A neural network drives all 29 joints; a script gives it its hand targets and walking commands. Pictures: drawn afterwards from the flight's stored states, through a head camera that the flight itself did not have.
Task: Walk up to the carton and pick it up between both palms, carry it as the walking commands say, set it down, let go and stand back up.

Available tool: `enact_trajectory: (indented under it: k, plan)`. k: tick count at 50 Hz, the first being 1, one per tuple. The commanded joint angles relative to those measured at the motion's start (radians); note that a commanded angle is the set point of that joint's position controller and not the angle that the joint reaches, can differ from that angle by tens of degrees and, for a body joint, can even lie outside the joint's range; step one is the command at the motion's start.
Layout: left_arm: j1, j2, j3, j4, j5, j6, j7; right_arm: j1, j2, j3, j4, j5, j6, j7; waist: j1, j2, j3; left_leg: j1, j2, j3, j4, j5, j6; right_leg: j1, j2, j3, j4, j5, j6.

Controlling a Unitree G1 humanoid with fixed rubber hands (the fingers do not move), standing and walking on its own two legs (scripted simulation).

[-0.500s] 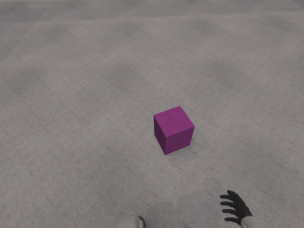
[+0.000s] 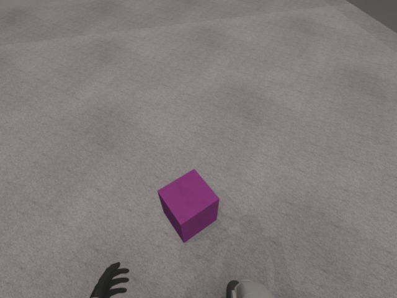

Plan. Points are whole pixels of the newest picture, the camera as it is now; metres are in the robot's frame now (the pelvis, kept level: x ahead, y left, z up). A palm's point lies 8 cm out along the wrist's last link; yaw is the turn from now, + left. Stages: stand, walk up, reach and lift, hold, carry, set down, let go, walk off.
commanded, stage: walk up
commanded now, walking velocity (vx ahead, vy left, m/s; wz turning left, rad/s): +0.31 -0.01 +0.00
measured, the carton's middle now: (189, 206) +0.60 +0.01 -0.65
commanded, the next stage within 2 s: none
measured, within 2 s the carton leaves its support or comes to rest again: neither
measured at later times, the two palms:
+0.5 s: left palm out of the picture +0.07 +0.25 -0.15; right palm (285, 238) +0.24 -0.21 -0.12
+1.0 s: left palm (110, 263) +0.23 +0.21 -0.12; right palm (321, 282) +0.15 -0.27 -0.14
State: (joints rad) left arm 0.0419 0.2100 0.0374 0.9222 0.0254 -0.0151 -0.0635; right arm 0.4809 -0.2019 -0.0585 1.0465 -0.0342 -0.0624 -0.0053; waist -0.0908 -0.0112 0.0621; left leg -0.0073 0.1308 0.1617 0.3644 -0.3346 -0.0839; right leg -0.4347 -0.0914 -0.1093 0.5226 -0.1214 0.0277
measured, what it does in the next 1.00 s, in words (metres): walks ahead: right foot, then left foot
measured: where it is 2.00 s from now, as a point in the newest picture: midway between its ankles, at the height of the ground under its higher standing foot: outside the picture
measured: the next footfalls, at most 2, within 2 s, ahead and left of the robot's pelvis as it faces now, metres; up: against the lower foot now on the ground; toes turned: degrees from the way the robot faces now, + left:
right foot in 0.02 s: +0.16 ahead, -0.14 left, +0.00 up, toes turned -8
left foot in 0.48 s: +0.21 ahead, +0.14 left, +0.00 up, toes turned +10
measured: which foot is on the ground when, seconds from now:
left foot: down 0.00-0.02, up 0.04-0.46, down 0.48-0.92, up 0.94-1.00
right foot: up 0.00-0.00, down 0.02-0.48, up 0.50-0.90, down 0.92-1.00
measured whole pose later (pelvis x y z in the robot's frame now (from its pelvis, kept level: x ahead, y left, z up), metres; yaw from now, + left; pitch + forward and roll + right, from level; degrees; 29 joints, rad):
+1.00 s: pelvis +0.15 -0.03 +0.01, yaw -1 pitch -1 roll +1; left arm 0.16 0.18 0.02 1.00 0.02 0.00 0.02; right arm 0.28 -0.21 -0.03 1.02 -0.01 0.04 -0.02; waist -0.04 0.03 0.03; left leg -0.27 0.10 0.10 0.56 -0.38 -0.04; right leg -0.19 -0.04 -0.06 0.43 -0.22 0.00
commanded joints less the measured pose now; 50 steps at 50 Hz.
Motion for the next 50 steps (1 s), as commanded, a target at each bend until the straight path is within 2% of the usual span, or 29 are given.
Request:
enact_trajectory:
  k: [1, 2, 3, 4, 6, 7, 9, 15, 17, 20, 22, 23, 24, 25, 26, 27, 29, 30, 32, 36, 38, 40, 42, 44, 45, 46, 47, 48, 50]
  plan:
    - [0.26, 0.135, 0.043, 0.058, 0.019, -0.044, 0.036, 0.027, -0.067, 0.004, -0.009, 0.005, 0.005, 0.002, 0.141, 0.021, -0.13, -0.253, 0.035, 0.004, 0.259, 0.175, 0.105, 0.466, -0.036, 0.03, -0.081, 0.0, -0.029]
    - [0.371, 0.225, 0.058, 0.086, 0.034, -0.057, 0.051, 0.029, -0.014, 0.014, -0.038, 0.011, 0.002, 0.001, 0.167, -0.22, -0.186, -0.418, -0.037, 0.014, 0.531, -0.205, 0.069, 0.561, -0.28, 0.321, -0.132, 0.216, -0.084]
    - [0.418, 0.298, 0.067, 0.088, 0.005, -0.048, 0.062, 0.078, -0.02, 0.009, -0.047, 0.011, 0.009, -0.008, 0.186, -0.352, -0.309, -0.522, -0.052, -0.068, 0.726, -0.34, 0.066, 0.614, -0.447, 0.54, -0.227, 0.22, -0.203]
    - [0.389, 0.258, 0.064, 0.093, -0.005, -0.046, 0.062, 0.009, -0.087, -0.001, -0.055, 0.006, 0.015, -0.008, 0.169, -0.257, -0.276, -0.531, -0.007, -0.128, 0.82, -0.293, 0.065, 0.565, -0.394, 0.507, -0.229, 0.221, -0.207]
    - [0.309, 0.185, 0.046, 0.079, 0.005, -0.049, 0.07, -0.047, -0.093, -0.014, -0.026, 0.006, 0.031, -0.003, 0.145, -0.069, -0.134, -0.521, 0.016, -0.175, 0.825, -0.136, 0.063, 0.417, -0.352, 0.41, -0.226, 0.317, -0.174]
    - [0.264, 0.145, 0.033, 0.066, 0.002, -0.052, 0.076, -0.042, -0.064, -0.013, -0.017, 0.013, 0.047, 0.004, 0.11, -0.077, -0.109, -0.485, 0.024, -0.176, 0.801, -0.077, 0.052, 0.345, -0.311, 0.332, -0.23, 0.358, -0.157]
    - [0.247, 0.122, 0.027, 0.066, 0.0, -0.062, 0.073, -0.046, -0.043, -0.016, -0.02, 0.013, 0.074, 0.009, 0.083, -0.14, -0.083, -0.438, 0.001, -0.156, 0.772, -0.007, 0.045, 0.256, -0.265, 0.238, -0.245, 0.35, -0.136]
    - [0.321, 0.131, 0.031, 0.084, 0.01, -0.063, 0.074, -0.238, -0.042, -0.007, -0.076, 0.007, 0.097, 0.026, 0.113, -0.19, -0.013, -0.483, -0.019, -0.111, 0.54, 0.076, 0.029, 0.217, -0.222, 0.17, -0.35, 0.003, -0.147]
    - [0.3, 0.123, 0.027, 0.096, 0.005, -0.055, 0.068, -0.311, -0.017, 0.011, -0.1, 0.012, 0.081, 0.034, 0.106, -0.258, -0.004, -0.377, -0.041, -0.07, 0.363, 0.077, 0.031, 0.164, -0.144, 0.088, -0.379, -0.189, -0.136]
    - [0.335, 0.138, 0.028, 0.127, 0.001, -0.04, 0.071, -0.31, -0.03, 0.007, -0.083, 0.015, 0.06, 0.024, 0.107, -0.194, -0.006, -0.289, -0.058, -0.026, 0.248, 0.072, 0.029, 0.161, -0.175, 0.116, -0.353, -0.2, -0.149]
    - [0.321, 0.139, 0.024, 0.144, -0.007, -0.031, 0.073, -0.251, -0.035, 0.007, -0.056, 0.019, 0.038, 0.014, 0.065, -0.112, -0.028, -0.151, -0.07, 0.004, 0.085, 0.141, 0.031, 0.141, -0.159, 0.097, -0.253, -0.186, -0.113]
    - [0.347, 0.084, 0.007, 0.153, -0.004, -0.028, 0.074, -0.184, -0.06, 0.0, -0.028, 0.014, 0.022, 0.005, 0.046, -0.029, -0.062, -0.031, -0.061, 0.0, 0.037, 0.123, 0.035, 0.099, -0.117, 0.072, -0.152, -0.185, -0.085]
    - [0.359, 0.009, -0.013, 0.147, 0.0, -0.027, 0.074, -0.121, -0.107, -0.006, -0.017, 0.0, 0.007, -0.004, 0.032, 0.161, -0.06, -0.005, 0.107, -0.197, -0.088, 0.044, 0.052, 0.043, -0.051, 0.01, 0.056, -0.23, -0.044]
    - [0.342, -0.018, -0.019, 0.099, -0.004, -0.019, 0.081, -0.108, -0.222, -0.026, -0.032, -0.004, 0.013, -0.011, 0.019, 0.347, -0.036, -0.042, 0.3, -0.465, -0.209, -0.056, 0.165, -0.095, 0.05, -0.013, 0.235, -0.405, 0.001]
    - [0.33, 0.038, -0.002, 0.129, -0.006, 0.013, 0.098, -0.152, -0.21, -0.015, -0.032, 0.011, 0.018, -0.022, 0.029, 0.219, 0.007, -0.115, 0.403, -0.494, -0.184, 0.423, 0.213, -0.069, 0.033, 0.069, 0.332, -0.453, 0.016]
    - [0.334, 0.072, 0.013, 0.136, -0.004, 0.03, 0.102, -0.167, -0.19, -0.01, -0.028, 0.007, 0.019, -0.03, 0.058, 0.133, -0.025, -0.11, 0.36, -0.416, -0.1, 0.626, 0.223, -0.055, 0.022, 0.116, 0.414, -0.414, 0.019]
    - [0.358, 0.067, 0.028, 0.133, -0.012, 0.046, 0.091, -0.246, -0.144, -0.003, -0.051, 0.014, 0.023, -0.039, 0.101, 0.161, -0.067, -0.113, 0.27, -0.228, -0.01, 0.897, 0.207, -0.037, 0.009, 0.139, 0.492, -0.321, 0.031]
    - [0.359, 0.078, 0.035, 0.13, -0.011, 0.055, 0.085, -0.244, -0.141, -0.007, -0.052, 0.019, 0.026, -0.042, 0.106, 0.18, -0.088, -0.113, 0.25, -0.193, 0.011, 0.96, 0.199, -0.039, 0.024, 0.126, 0.535, -0.29, 0.037]
    - [0.333, 0.068, 0.038, 0.108, -0.01, 0.07, 0.08, -0.223, -0.121, -0.006, -0.051, 0.019, 0.029, -0.041, 0.108, 0.209, -0.111, -0.136, 0.227, -0.152, 0.012, 0.929, 0.19, -0.036, 0.04, 0.114, 0.58, -0.243, 0.041]
    - [0.236, 0.056, 0.036, 0.067, -0.008, 0.091, 0.066, -0.189, -0.136, -0.014, -0.061, 0.011, 0.042, -0.044, 0.094, 0.23, -0.09, -0.147, 0.224, -0.143, -0.022, 0.707, 0.204, -0.069, 0.049, 0.094, 0.513, -0.219, 0.039]
    - [0.185, 0.048, 0.03, 0.048, -0.009, 0.095, 0.061, -0.173, -0.147, -0.018, -0.066, 0.007, 0.046, -0.045, 0.079, 0.235, -0.078, -0.158, 0.23, -0.162, -0.05, 0.581, 0.216, -0.052, 0.046, 0.082, 0.429, -0.224, 0.036]
    - [0.161, 0.022, 0.015, 0.039, -0.016, 0.085, 0.063, -0.198, -0.129, -0.01, -0.077, -0.002, 0.044, -0.031, 0.071, 0.272, -0.08, -0.209, 0.178, -0.133, -0.088, 0.36, 0.211, 0.06, 0.055, 0.061, 0.264, -0.214, 0.018]
    - [0.154, 0.019, 0.007, 0.034, -0.023, 0.068, 0.07, -0.214, -0.129, -0.006, -0.078, 0.002, 0.055, -0.021, 0.069, 0.308, -0.073, -0.215, 0.147, -0.136, -0.095, 0.301, 0.218, 0.147, 0.077, 0.027, 0.12, -0.221, 0.016]
    - [0.215, 0.037, 0.007, 0.06, -0.021, 0.047, 0.082, -0.213, -0.145, -0.007, -0.068, 0.016, 0.07, -0.02, 0.09, 0.213, -0.078, -0.214, 0.145, -0.143, -0.038, 0.328, 0.179, 0.265, 0.079, 0.003, -0.112, -0.121, 0.013]
    - [0.236, 0.06, 0.011, 0.068, -0.011, 0.03, 0.088, -0.178, -0.118, 0.004, -0.057, 0.023, 0.073, -0.017, 0.091, 0.139, -0.086, -0.247, 0.118, -0.137, -0.001, 0.273, 0.135, 0.349, 0.038, 0.033, -0.216, -0.082, 0.003]
    - [0.253, 0.103, 0.02, 0.072, 0.001, 0.015, 0.089, -0.146, -0.061, 0.021, -0.055, 0.019, 0.074, -0.014, 0.084, 0.003, -0.092, -0.295, 0.055, -0.098, 0.086, 0.156, 0.087, 0.401, -0.081, 0.168, -0.267, -0.018, -0.01]
    - [0.204, 0.182, 0.026, 0.05, 0.004, 0.005, 0.084, -0.129, -0.004, 0.033, -0.074, 0.02, 0.075, -0.016, 0.068, -0.202, -0.072, -0.373, -0.041, -0.034, 0.141, -0.043, 0.025, 0.349, -0.245, 0.338, -0.31, 0.112, -0.072]
    - [0.189, 0.172, 0.019, 0.059, -0.003, 0.007, 0.08, -0.15, -0.04, 0.02, -0.065, 0.026, 0.095, -0.025, 0.099, -0.274, -0.043, -0.329, -0.031, -0.064, 0.222, -0.179, 0.035, 0.247, -0.261, 0.356, -0.336, 0.065, -0.155]
    - [0.121, 0.1, 0.001, 0.062, -0.005, 0.001, 0.084, -0.165, -0.061, 0.013, -0.043, 0.028, 0.106, -0.018, 0.069, -0.206, 0.003, -0.318, -0.055, -0.117, 0.274, -0.101, 0.063, 0.225, -0.166, 0.256, -0.325, 0.01, -0.142]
